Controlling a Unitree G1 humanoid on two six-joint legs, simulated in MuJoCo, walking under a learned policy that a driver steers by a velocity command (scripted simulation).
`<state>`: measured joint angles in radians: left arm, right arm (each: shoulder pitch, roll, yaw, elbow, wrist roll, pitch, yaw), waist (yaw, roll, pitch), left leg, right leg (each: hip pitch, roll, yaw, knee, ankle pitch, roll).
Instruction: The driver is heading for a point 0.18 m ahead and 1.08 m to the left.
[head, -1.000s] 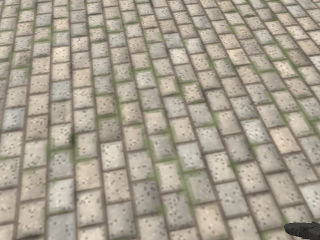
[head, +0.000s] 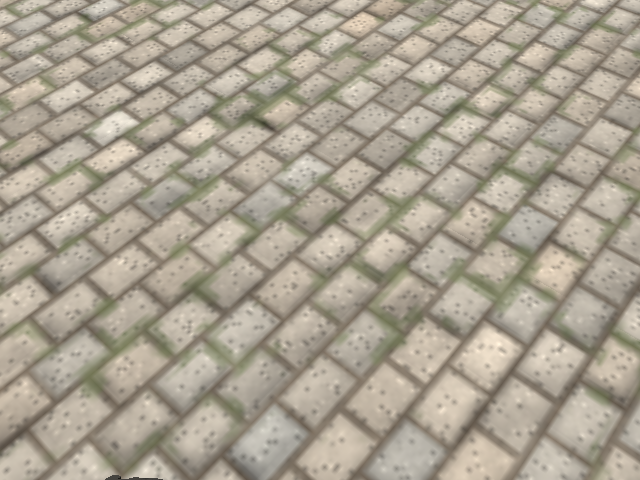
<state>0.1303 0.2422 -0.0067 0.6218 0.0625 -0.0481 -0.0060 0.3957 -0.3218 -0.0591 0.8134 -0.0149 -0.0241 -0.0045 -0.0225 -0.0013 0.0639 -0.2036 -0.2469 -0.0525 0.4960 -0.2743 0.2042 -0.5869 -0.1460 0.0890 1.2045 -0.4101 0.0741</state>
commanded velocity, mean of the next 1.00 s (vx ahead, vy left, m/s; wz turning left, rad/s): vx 0.95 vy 0.00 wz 0.55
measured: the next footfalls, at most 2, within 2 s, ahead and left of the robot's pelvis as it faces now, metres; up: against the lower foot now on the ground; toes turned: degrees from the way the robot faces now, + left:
right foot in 0.22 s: +0.44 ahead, -0.17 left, +0.00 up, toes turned +12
left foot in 0.66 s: +0.79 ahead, +0.15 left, +0.00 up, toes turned +19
